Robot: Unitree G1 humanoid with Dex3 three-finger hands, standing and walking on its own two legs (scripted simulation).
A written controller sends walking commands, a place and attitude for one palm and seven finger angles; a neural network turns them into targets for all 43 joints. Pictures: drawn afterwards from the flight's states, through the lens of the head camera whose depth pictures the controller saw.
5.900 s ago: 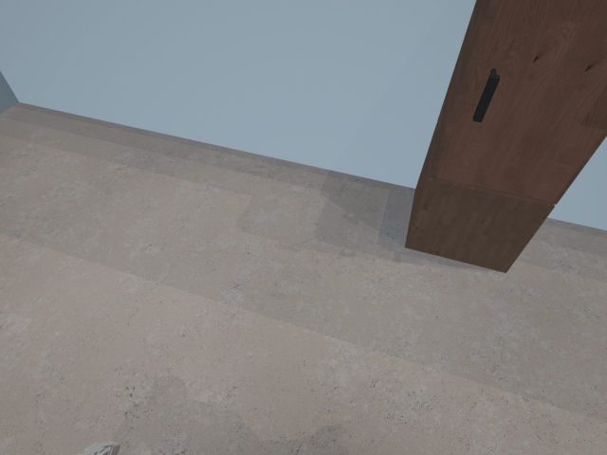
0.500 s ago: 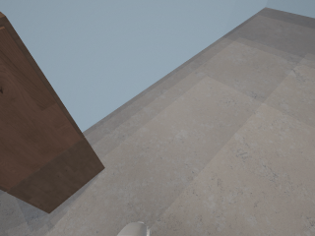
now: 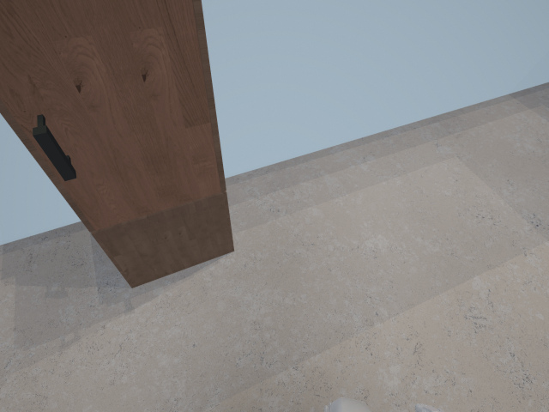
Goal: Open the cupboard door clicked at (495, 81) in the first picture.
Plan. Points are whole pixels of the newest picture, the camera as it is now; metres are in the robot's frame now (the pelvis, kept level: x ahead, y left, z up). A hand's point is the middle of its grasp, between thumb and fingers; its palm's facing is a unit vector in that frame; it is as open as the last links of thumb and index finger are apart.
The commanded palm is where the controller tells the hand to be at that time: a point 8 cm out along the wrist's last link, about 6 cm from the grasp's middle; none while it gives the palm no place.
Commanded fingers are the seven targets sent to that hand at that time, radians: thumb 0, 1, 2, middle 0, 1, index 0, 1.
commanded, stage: turn to face it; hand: left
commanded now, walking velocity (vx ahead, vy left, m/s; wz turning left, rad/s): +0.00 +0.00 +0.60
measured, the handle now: (55, 148) +0.57 +0.50 -0.01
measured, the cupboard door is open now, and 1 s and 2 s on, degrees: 0 0 0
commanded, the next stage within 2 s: take the last steps up to it in 0.78 s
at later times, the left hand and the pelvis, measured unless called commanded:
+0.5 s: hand out of the picture -0.01 +0.18 -0.15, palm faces +0.32 -0.91 -0.26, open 7.4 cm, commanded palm none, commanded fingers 0.00 0.90 0.90 -0.20 -0.30 -0.20 -0.30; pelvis -0.02 -0.03 +0.00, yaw +19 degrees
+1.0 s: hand out of the picture -0.07 +0.19 -0.16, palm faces +0.46 -0.85 -0.26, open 7.4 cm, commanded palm none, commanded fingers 0.00 0.90 0.90 -0.20 -0.30 -0.20 -0.30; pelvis -0.03 -0.02 +0.00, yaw +26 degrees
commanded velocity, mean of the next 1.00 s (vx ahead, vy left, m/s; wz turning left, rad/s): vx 0.04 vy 0.00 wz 0.36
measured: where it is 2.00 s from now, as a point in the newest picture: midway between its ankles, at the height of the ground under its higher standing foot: outside the picture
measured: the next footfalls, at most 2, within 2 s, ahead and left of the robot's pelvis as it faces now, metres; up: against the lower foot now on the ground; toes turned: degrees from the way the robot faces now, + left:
right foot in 0.18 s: +0.05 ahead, -0.14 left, +0.00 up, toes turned +3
left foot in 0.58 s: -0.03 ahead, +0.11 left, +0.00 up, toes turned +27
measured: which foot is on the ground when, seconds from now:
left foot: down 0.00-0.18, up 0.20-0.56, down 0.58-1.00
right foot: up 0.00-0.16, down 0.18-0.58, up 0.60-0.98, down 1.00-1.00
